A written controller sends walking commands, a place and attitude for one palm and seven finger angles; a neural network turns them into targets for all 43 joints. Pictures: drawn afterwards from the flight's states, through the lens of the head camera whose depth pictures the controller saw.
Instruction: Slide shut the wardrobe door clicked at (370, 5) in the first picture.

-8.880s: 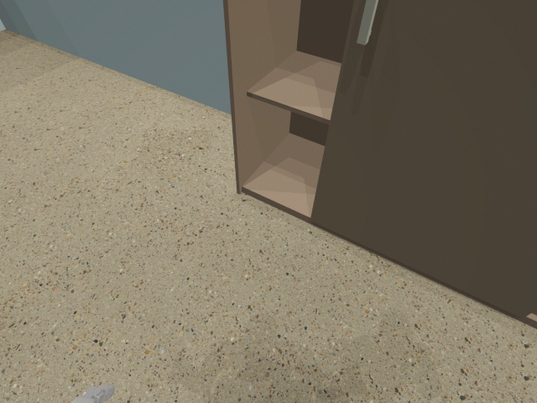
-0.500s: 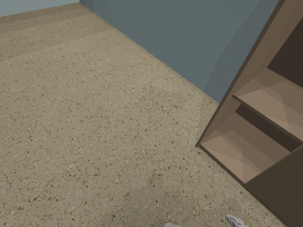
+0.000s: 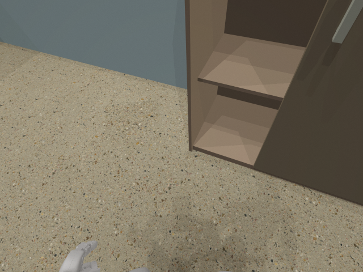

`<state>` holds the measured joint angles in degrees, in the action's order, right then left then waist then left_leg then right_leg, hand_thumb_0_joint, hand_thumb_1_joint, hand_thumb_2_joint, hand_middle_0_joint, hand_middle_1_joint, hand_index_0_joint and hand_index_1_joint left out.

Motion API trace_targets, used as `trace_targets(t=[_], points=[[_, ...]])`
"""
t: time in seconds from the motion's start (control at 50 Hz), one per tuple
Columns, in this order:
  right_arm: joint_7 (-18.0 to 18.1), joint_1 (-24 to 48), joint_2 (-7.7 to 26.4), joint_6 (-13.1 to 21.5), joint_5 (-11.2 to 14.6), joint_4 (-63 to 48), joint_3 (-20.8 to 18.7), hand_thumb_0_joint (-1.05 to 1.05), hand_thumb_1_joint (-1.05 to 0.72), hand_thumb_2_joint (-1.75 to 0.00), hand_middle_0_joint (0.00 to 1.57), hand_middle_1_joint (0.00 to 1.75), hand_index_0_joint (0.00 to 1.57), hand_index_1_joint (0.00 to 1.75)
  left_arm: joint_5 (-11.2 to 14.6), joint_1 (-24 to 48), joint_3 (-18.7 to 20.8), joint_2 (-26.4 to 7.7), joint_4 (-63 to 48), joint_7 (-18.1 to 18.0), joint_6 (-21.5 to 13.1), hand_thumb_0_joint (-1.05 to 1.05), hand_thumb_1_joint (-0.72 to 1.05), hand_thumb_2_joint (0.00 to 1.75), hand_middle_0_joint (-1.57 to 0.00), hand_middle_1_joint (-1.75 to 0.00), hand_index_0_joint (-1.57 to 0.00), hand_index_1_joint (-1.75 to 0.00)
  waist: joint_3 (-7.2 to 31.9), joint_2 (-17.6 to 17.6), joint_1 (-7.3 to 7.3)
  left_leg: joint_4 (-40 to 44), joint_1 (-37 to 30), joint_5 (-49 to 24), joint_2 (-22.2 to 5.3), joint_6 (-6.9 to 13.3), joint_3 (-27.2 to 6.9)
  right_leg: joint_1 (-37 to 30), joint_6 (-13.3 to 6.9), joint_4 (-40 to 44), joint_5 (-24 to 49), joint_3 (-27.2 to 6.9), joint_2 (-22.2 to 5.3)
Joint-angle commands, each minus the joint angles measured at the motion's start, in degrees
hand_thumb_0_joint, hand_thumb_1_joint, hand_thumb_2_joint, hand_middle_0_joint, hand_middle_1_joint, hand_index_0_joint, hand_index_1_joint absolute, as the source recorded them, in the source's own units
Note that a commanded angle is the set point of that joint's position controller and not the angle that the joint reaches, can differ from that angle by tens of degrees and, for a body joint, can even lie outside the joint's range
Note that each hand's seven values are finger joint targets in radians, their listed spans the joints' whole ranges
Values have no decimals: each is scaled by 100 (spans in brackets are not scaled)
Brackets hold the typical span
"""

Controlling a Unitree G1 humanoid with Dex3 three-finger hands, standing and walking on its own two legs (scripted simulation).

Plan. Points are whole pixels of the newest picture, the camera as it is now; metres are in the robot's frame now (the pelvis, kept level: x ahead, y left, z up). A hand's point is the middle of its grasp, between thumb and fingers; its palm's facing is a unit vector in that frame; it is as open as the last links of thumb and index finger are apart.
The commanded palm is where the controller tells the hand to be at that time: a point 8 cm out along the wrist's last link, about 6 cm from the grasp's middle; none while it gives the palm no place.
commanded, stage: turn to face it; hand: right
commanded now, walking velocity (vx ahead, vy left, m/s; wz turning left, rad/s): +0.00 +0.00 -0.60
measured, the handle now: out of the picture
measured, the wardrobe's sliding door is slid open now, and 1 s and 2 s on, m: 0.39 0.39 0.39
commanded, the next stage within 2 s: take the last steps up to it in 0.64 s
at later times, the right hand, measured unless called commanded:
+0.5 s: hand out of the picture +0.10 -0.21 -0.12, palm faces +0.25 +0.92 -0.29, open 7.4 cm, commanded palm none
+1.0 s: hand out of the picture -0.12 -0.17 -0.17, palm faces +0.52 +0.83 -0.21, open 7.4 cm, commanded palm none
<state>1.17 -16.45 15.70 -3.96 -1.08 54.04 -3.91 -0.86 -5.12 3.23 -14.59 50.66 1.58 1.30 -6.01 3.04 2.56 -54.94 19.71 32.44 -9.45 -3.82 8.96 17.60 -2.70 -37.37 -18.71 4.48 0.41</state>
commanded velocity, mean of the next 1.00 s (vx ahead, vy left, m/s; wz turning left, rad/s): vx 0.08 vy -0.01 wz -0.31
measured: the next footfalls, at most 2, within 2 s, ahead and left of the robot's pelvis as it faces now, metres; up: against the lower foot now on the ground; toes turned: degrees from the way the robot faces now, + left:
left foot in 0.50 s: +0.08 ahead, +0.12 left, +0.00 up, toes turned -15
right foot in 0.96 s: -0.03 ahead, -0.10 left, +0.00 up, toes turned -29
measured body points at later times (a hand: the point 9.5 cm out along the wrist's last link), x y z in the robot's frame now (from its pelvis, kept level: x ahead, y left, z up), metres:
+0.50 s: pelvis +0.01 +0.02 +0.01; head +0.04 +0.04 +0.46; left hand +0.09 +0.26 -0.15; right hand +0.08 -0.26 -0.10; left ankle +0.04 +0.13 -0.73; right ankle +0.01 -0.09 -0.72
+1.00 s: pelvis +0.00 -0.01 +0.01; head -0.01 -0.03 +0.46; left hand +0.18 +0.18 -0.12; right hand -0.15 -0.22 -0.15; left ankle +0.04 +0.13 -0.71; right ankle -0.06 -0.08 -0.72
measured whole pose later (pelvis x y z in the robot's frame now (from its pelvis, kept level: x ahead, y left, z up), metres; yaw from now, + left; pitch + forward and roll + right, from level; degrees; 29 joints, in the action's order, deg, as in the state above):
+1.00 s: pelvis +0.00 -0.01 +0.01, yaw -26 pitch -2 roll +0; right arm 0.4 -21.5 12.9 -0.9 -1.3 59.6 -3.1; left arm -1.5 -11.2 2.4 -11.7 56.8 0.8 -0.3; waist -1.5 2.4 3.3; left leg -37.8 13.6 23.8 -6.3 -1.3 7.5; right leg 10.8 -2.0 -31.6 -18.2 4.0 0.2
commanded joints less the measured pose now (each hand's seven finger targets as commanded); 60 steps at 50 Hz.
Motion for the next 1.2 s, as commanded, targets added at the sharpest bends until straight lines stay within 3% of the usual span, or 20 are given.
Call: trace_targets(t=[0.0, 0.08, 0.3, 0.42, 0.44, 0.46, 0.48, 0.5, 0.52, 0.58, 0.64, 0.82, 0.9, 0.92, 0.94, 0.96, 1.0, 1.04, 1.12, 1.18], points=[[-19, 680, 520, 201, 23, -776, -120, 0, -90, -90, 20, 30, 20, 30, -19, -639, 286, -1181, -211, -219, -19, 0, 90, 90, -20, -30, -20, -30, 820, -1271, -555, -1397, 1459, -422, 104, -73, -849, -1173, -782, 1643, 3094, -2121, -1684], [-52, 329, 478, 196, 3, -598, -133, 0, -90, -90, 20, 30, 20, 30, -7, -385, 222, -1040, -311, -195, -71, 0, 90, 90, -20, -30, -20, -30, 702, -930, -297, -1178, 1149, -1177, 265, -166, -822, -913, -536, 1826, 2809, -1708, -1191], [10, 1148, 383, 251, 50, -1005, -62, 0, -90, -90, 20, 30, 20, 30, -64, -1015, 284, -974, -170, -201, -21, 0, 90, 90, -20, -30, -20, -30, 845, -985, -551, 316, 1005, -720, 609, -143, -1012, -1250, -896, 1683, 2715, -2880, -1196], [69, 530, 314, 344, 118, -873, -27, 0, -90, -90, 20, 30, 20, 30, -37, -840, 263, -843, -153, -207, 10, 0, 90, 90, -20, -30, -20, -30, 1120, -1021, -223, 2378, -755, -1556, 907, 26, -931, -486, -608, 1146, 3145, -2919, -856], [84, 303, 396, 394, 104, -805, -50, 0, -90, -90, 20, 30, 20, 30, 1, -814, 249, -743, -149, -193, 7, 0, 90, 90, -20, -30, -20, -30, 1206, -748, -110, 3213, -1413, -2204, 759, 41, -992, -96, -362, 895, 2526, -2728, -636], [112, 225, 718, 448, 52, -767, -102, 0, -90, -90, 20, 30, 20, 30, 63, -948, 211, -442, -138, -164, -10, 0, 90, 90, -20, -30, -20, -30, 1238, 91, -111, 3679, -2261, -2369, -91, 269, -1770, 785, 3, 282, 1173, -2209, -204], [128, 119, 1104, 458, -18, -790, -186, 0, -90, -90, 20, 30, 20, 30, 56, -915, 176, -209, -272, -168, -15, 0, 90, 90, -20, -30, -20, -30, 1069, 1314, -45, 3836, -2286, -3074, -1461, 927, -3179, 1589, 383, -932, -1103, -1099, 572], [116, 184, 1123, 419, 10, -846, -165, 0, -90, -90, 20, 30, 20, 30, 1, -991, 278, -499, -229, -194, 40, 0, 90, 90, -20, -30, -20, -30, 1022, 819, -111, 3841, -1499, -3408, -1874, 1376, -3062, 1325, 396, -1966, -1502, -1176, 416], [142, 521, 847, 405, 21, -905, -129, 0, -90, -90, 20, 30, 20, 30, -33, -973, 291, -459, -146, -170, 119, 0, 90, 90, -20, -30, -20, -30, 731, 377, -268, 3883, -1108, -3130, -1466, 1408, -2509, 1319, 388, -2564, -1181, -1229, 298], [98, 894, 458, 439, 39, -907, -32, 0, -90, -90, 20, 30, 20, 30, -50, -1153, 281, -389, 156, -85, 219, 0, 90, 90, -20, -30, -20, -30, 322, 600, -460, 3892, -624, -2754, -680, 1100, -1603, 1255, 472, -3247, -335, -945, 59], [97, 608, 410, 468, 18, -757, -34, 0, -90, -90, 20, 30, 20, 30, -40, -1087, 245, -311, 218, -80, 232, 0, 90, 90, -20, -30, -20, -30, 270, 712, -380, 3932, -684, -2749, -609, 1050, -1293, 1221, 552, -3116, -83, -816, -25], [17, -517, 689, 544, -84, -77, -143, 0, -90, -90, 20, 30, 20, 30, -25, -276, 49, -85, 144, -50, 17, 0, 90, 90, -20, -30, -20, -30, 560, 786, 162, 3881, -1668, -2515, -909, 1244, -1495, 696, 469, -595, -808, -231, -95], [-30, -290, 591, 541, -41, 98, -110, 0, -90, -90, 20, 30, 20, 30, -12, -1026, 1, -28, 420, -73, -176, 0, 90, 90, -20, -30, -20, -30, 670, 624, -249, 3420, -739, -1426, -566, 904, -1044, -1028, 302, 1261, 4, 84, 59], [-45, -205, 387, 507, 16, 70, -56, 0, -90, -90, 20, 30, 20, 30, -14, -1423, 45, -274, 561, -115, -245, 0, 90, 90, -20, -30, -20, -30, 768, -103, -448, 2716, 33, -1029, -270, 666, -708, -1965, 200, 1744, 109, -339, -266], [-91, -214, -24, 484, 46, -27, 31, 0, -90, -90, 20, 30, 20, 30, -72, -1859, 179, -821, 686, -167, -273, 0, 90, 90, -20, -30, -20, -30, 848, -1792, -654, 1323, 1284, -396, 422, 343, -47, -2699, -259, 2140, -365, -2111, -1595], [-82, 197, -98, 511, -15, -196, 107, 0, -90, -90, 20, 30, 20, 30, -71, -2253, 218, -1037, 774, -213, -242, 0, 90, 90, -20, -30, -20, -30, 468, -2047, -830, 368, 1985, 205, 642, 297, -128, -2577, -717, 2574, -170, -2909, -2228], [-100, 418, 98, 473, -78, -77, 52, 0, -90, -90, 20, 30, 20, 30, -62, -1834, 102, -683, 719, -268, -258, 0, 90, 90, -20, -30, -20, -30, -52, -1686, -699, -454, 1955, -333, 353, 401, -630, -1619, -814, 2849, -859, -2561, -2045], [-196, 253, 13, 479, -65, 162, 61, 0, -90, -90, 20, 30, 20, 30, -42, -1482, -25, -399, 661, -296, -323, 0, 90, 90, -20, -30, -20, -30, -672, -1171, -462, -781, 1892, -1119, 255, 376, -733, -1097, -667, 2969, -332, -1941, -1705], [-219, -187, -91, 451, -45, 422, 65, 0, -90, -90, 20, 30, 20, 30, 25, -1717, -56, -235, 762, -325, -495, 0, 90, 90, -20, -30, -20, -30, -322, -877, -257, -953, 1805, -1924, 350, 220, -632, -1447, -474, 2861, 1638, -1087, -1312], [-194, -74, -132, 400, -26, 403, 43, 0, -90, -90, 20, 30, 20, 30, 57, -1964, -79, -155, 907, -357, -535, 0, 90, 90, -20, -30, -20, -30, -296, -873, -249, -1055, 2111, -2194, 379, 174, -659, -1663, -398, 2781, 2388, -920, -1309]])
